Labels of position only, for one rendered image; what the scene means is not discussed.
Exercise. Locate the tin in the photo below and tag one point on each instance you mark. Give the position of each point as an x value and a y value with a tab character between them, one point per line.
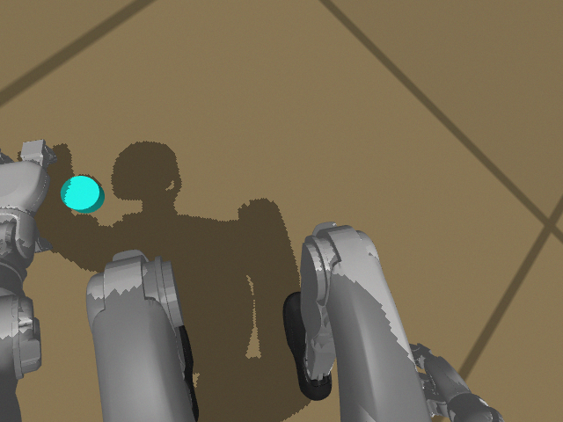
82	194

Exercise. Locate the left robot foot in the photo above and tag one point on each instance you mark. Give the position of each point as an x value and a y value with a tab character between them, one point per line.
189	371

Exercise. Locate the right robot foot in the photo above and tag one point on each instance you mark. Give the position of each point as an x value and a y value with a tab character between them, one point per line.
295	334

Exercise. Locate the right robot arm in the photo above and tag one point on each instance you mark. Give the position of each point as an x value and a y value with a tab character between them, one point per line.
468	407

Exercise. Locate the left robot hand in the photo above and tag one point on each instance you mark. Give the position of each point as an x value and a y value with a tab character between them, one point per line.
24	185

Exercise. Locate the right robot hand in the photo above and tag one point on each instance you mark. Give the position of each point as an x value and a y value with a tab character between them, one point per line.
440	383

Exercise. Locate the left robot arm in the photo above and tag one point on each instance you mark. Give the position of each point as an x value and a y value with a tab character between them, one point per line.
20	346

